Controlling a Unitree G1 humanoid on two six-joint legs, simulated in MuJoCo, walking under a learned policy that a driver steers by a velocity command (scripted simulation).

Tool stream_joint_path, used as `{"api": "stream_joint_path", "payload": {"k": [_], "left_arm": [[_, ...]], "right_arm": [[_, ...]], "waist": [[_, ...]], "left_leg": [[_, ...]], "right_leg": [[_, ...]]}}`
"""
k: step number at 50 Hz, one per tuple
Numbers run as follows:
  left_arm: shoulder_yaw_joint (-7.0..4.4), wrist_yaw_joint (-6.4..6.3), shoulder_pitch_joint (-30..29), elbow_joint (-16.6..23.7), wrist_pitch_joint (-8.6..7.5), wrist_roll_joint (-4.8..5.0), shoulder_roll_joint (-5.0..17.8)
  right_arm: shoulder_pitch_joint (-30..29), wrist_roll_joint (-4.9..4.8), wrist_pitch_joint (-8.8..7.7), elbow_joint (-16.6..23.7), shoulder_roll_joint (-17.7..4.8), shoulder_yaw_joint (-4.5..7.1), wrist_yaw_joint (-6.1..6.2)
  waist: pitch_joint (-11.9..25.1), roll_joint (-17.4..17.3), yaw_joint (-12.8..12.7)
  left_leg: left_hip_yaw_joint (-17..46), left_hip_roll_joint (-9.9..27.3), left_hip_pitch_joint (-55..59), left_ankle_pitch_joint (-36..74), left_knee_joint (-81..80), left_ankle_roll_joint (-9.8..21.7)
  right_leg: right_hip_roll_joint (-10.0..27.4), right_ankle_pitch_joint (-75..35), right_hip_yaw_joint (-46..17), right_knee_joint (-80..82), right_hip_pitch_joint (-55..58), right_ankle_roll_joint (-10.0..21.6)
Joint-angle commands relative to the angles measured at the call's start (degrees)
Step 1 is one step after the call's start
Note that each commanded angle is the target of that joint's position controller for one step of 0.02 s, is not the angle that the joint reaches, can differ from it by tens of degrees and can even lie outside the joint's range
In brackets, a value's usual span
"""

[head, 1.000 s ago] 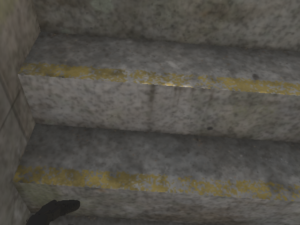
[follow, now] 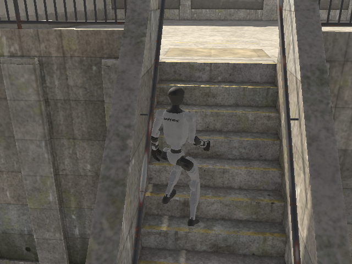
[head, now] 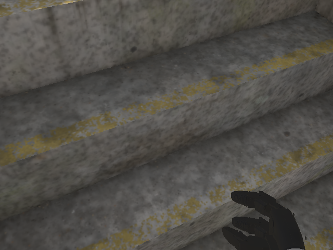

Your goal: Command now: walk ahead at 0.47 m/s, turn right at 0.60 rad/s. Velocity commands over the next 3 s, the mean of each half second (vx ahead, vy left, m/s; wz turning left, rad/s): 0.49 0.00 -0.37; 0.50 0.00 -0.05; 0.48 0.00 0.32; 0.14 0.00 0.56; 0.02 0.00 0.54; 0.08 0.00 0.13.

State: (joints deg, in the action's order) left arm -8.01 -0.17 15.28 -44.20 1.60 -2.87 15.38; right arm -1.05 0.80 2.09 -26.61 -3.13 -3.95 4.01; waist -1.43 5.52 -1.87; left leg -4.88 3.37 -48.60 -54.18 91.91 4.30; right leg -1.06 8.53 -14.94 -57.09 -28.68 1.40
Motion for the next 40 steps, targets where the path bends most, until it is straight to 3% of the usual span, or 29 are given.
{"api": "stream_joint_path", "payload": {"k": [1,2,3,4,7,11,12,14,15,16,17,18,19,20,22,24,25,26,27,28,29,30,31,32,33,35,37,38,40], "left_arm": [[2.52,0.28,-6.13,11.42,1.78,-1.37,-3.09],[2.59,0.66,-5.02,11.58,2.67,-0.82,-0.42],[2.24,1.07,-2.66,11.55,3.04,-1.84,1.85],[2.65,1.85,-2.97,13.0,2.94,-1.93,1.39],[4.39,2.42,-1.88,13.76,3.66,0.35,3.8],[4.82,2.83,-5.48,15.58,4.37,3.53,6.99],[4.9,2.51,-0.31,13.33,3.74,4.02,5.62],[5.37,3.39,8.43,7.71,2.77,2.79,1.26],[6.36,3.23,10.37,7.84,0.86,1.79,0.79],[6.53,3.56,10.94,8.58,-0.72,-1.04,4.66],[3.7,1.26,7.55,11.78,-1.4,-3.75,14.39],[1.62,0.02,-7.27,17.36,-1.04,-3.87,18.59],[4.49,-0.28,-14.45,20.28,-1.05,-2.85,12.52],[5.73,-0.29,-16.4,20.22,-2.05,-3.13,12.03],[7.08,-1.37,-22.01,20.26,-2.94,0.15,10.44],[7.21,0.37,-17.85,17.67,-2.39,2.85,10.04],[7.65,0.89,-13.22,14.38,-2.83,4.81,9.08],[7.3,1.26,-12.37,12.86,-2.5,5.45,9.66],[7.72,1.57,-14.4,13.98,-1.68,6.04,6.92],[8.24,2.03,-16.52,16.36,-0.99,5.75,4.09],[9.13,3.25,-17.24,18.78,0.19,3.22,0.03],[9.48,3.81,-17.43,20.75,0.57,2.23,-2.8],[8.84,3.73,0.72,19.94,2.97,1.74,-1.49],[9.02,3.25,-1.51,22.86,5.57,-0.23,1.45],[7.04,3.74,-1.17,23.33,7.1,1.56,6.35],[3.65,3.31,6.32,21.93,8.28,2.73,12.87],[3.67,0.95,11.1,21.13,7.82,2.64,12.5],[4.58,0.04,8.59,22.75,7.42,2.82,11.29],[7.67,1.15,0.63,20.49,3.41,3.13,3.38]], "right_arm": [[-12.28,-0.7,-2.29,5.0,-1.22,2.0,0.55],[-11.55,-1.51,-2.47,5.61,-0.32,1.66,0.07],[-8.13,-0.74,-2.57,4.23,-1.67,2.53,-0.57],[-6.75,-1.13,-2.37,3.94,-1.83,2.58,-0.65],[-7.62,-0.71,-2.46,5.58,-0.17,2.23,-1.56],[-4.0,1.12,-1.69,6.94,-3.19,4.06,0.87],[-1.08,1.65,-0.55,6.23,-3.61,3.89,1.83],[-2.25,-0.27,2.2,6.63,-2.3,3.92,3.86],[-9.2,-2.11,2.55,10.3,2.88,2.2,2.88],[-11.79,-4.02,2.01,13.25,2.63,2.07,2.26],[-13.44,-4.77,0.24,16.32,1.94,2.35,2.53],[-7.14,-2.7,0.01,12.62,-6.91,4.35,2.74],[-5.53,-2.6,0.27,8.51,-8.06,5.21,1.59],[0.18,-1.53,0.29,6.17,-9.73,5.23,0.66],[10.59,0.09,0.39,1.42,-7.42,4.32,-1.1],[11.87,-0.62,0.91,-0.05,-6.49,4.0,-2.89],[13.43,-0.88,0.63,-2.54,-6.14,4.57,-2.06],[16.51,-1.42,0.87,-4.28,-8.23,5.3,-1.5],[17.6,-0.96,0.46,-6.5,-8.72,5.83,-0.79],[14.98,0.73,-0.52,-7.63,-8.56,6.15,-0.44],[12.49,1.73,-1.8,-7.04,-6.55,5.34,-0.91],[7.19,2.85,-2.44,-5.48,-5.14,4.52,-1.86],[-8.46,1.45,-3.08,1.64,-11.66,6.55,-1.28],[-16.37,-2.24,-4.24,5.14,-11.83,8.02,0.95],[-22.14,-2.72,-5.27,7.05,-8.39,6.02,1.46],[-24.76,-0.62,-7.24,8.21,-8.19,4.69,2.48],[-23.85,1.45,-8.18,7.8,-7.13,5.19,2.24],[-19.42,3.13,-8.27,7.52,-5.66,4.69,1.34],[-6.17,3.78,-5.56,2.94,-4.89,4.32,0.12]], "waist": [[4.91,-21.05,-4.26],[6.02,-18.51,-5.19],[7.01,-13.24,-5.24],[5.74,-12.68,-4.96],[8.76,-12.16,-4.65],[3.8,-15.47,2.99],[5.56,-9.59,2.24],[2.19,-12.19,1.09],[-1.58,-0.57,-2.2],[-0.18,7.28,-2.17],[9.05,11.9,0.13],[16.87,2.07,5.13],[10.09,-5.48,6.67],[9.76,-12.06,9.7],[9.27,-17.21,15.09],[5.44,-4.77,12.59],[6.92,2.6,11.88],[7.68,4.53,13.43],[6.45,0.38,14.69],[4.77,-7.76,13.36],[-0.43,-7.79,10.48],[2.48,-3.7,6.32],[2.97,-12.28,-6.39],[2.46,-16.08,-3.33],[3.23,-13.61,-5.75],[6.1,-13.39,-8.49],[8.69,-8.95,-9.43],[8.79,-4.02,-7.62],[2.61,6.42,-1.03]], "left_leg": [[23.26,15.36,3.59,2.2,-32.15,2.51],[18.88,15.33,2.0,1.25,-29.73,0.3],[14.6,13.56,3.59,3.19,-27.53,-1.5],[13.16,13.32,3.35,5.32,-26.54,-3.2],[9.88,14.79,4.17,5.57,-20.72,-5.58],[11.92,16.28,4.91,7.27,-17.11,-1.46],[5.2,11.99,7.91,6.75,-13.86,-1.81],[0.01,7.05,2.41,10.01,-0.58,0.07],[-9.4,0.03,-0.11,3.41,18.23,-4.31],[-11.09,-3.19,-12.85,-5.79,35.57,-7.01],[3.66,-1.09,-21.51,-1.72,49.71,-8.37],[7.58,-1.09,-27.62,9.15,47.56,-9.29],[5.93,-1.58,-24.79,14.9,39.24,-9.16],[-2.33,-4.19,-13.45,24.8,29.77,-9.5],[-6.32,-3.74,13.06,35.54,2.76,-7.7],[-9.06,-4.4,24.35,35.26,-27.3,-4.46],[-8.21,-6.39,29.19,27.95,-35.23,-3.56],[-2.89,-4.57,32.52,27.7,-44.63,-1.5],[3.02,-1.08,34.76,32.38,-54.39,1.5],[9.58,3.95,34.33,35.87,-59.24,3.73],[7.15,4.11,26.35,38.52,-60.33,2.41],[14.57,4.9,27.75,31.61,-55.13,3.76],[29.93,15.64,15.03,21.64,-57.59,10.33],[38.72,19.27,-4.9,3.39,-61.06,9.39],[31.99,15.05,-13.79,8.19,-59.54,7.41],[28.32,15.72,-26.26,8.24,-54.85,8.45],[27.01,18.94,-18.66,11.47,-38.13,5.91],[21.38,17.3,-5.7,11.62,-28.55,1.42],[6.39,9.8,12.99,9.95,-14.5,-5.81]], "right_leg": [[-3.09,-9.13,4.01,-40.99,-14.88,-3.67],[-2.42,-9.99,6.36,-42.19,-13.57,-4.71],[-4.37,-13.57,9.23,-45.51,-12.9,-5.42],[-3.72,-12.85,9.42,-45.09,-13.86,-5.69],[-0.26,-9.91,11.41,-31.54,-8.1,-3.65],[2.24,-2.62,18.18,6.0,0.44,4.01],[-0.44,-6.65,28.68,24.56,9.32,3.73],[4.06,-26.05,29.9,47.12,22.31,8.27],[2.25,-33.15,28.83,47.26,18.05,9.1],[11.03,-57.18,13.07,40.58,25.97,12.38],[25.27,-58.66,-3.13,33.62,30.51,18.69],[28.39,-39.85,-6.79,29.76,38.06,18.32],[24.34,-34.77,-2.15,29.49,32.61,16.26],[22.11,-31.15,1.31,32.42,25.22,14.43],[13.58,-12.88,9.43,36.56,7.72,7.33],[8.85,-8.88,13.96,40.64,9.28,4.2],[8.66,-23.16,14.91,37.54,15.73,4.81],[9.74,-26.08,12.78,32.65,18.71,3.55],[7.88,-13.67,12.14,22.18,17.83,1.31],[4.35,14.89,10.14,4.34,11.96,-0.72],[-0.86,23.91,4.41,-11.78,8.44,-2.52],[-3.93,17.06,-2.49,-23.45,-0.61,-2.78],[-3.51,3.8,0.0,-28.41,-1.09,-3.72],[2.8,-7.09,-2.37,-37.05,5.83,-2.5],[3.51,-4.15,-0.98,-40.9,13.03,-3.33],[4.12,-8.89,3.05,-50.13,23.59,-1.2],[6.33,-2.79,0.69,-48.41,16.75,1.49],[9.59,2.2,1.16,-25.8,8.2,4.4],[6.32,-6.95,19.02,23.06,4.02,5.32]]}}
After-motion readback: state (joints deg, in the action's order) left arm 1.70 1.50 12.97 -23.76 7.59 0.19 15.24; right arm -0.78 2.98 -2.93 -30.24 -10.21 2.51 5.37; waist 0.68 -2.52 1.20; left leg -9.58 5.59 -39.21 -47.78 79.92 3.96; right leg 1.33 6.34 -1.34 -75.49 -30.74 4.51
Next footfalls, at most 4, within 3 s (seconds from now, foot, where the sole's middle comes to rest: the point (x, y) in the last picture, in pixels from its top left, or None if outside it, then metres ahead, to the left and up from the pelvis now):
0.28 right None -0.05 -0.07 -0.80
0.58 left None -0.08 0.04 -0.80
0.84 right None -0.23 -0.20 -1.02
1.16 left None -0.22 -0.11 -1.02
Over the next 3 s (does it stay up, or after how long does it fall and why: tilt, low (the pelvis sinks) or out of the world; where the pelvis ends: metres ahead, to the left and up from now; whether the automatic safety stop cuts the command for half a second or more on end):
stays up -0.67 -0.58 -0.91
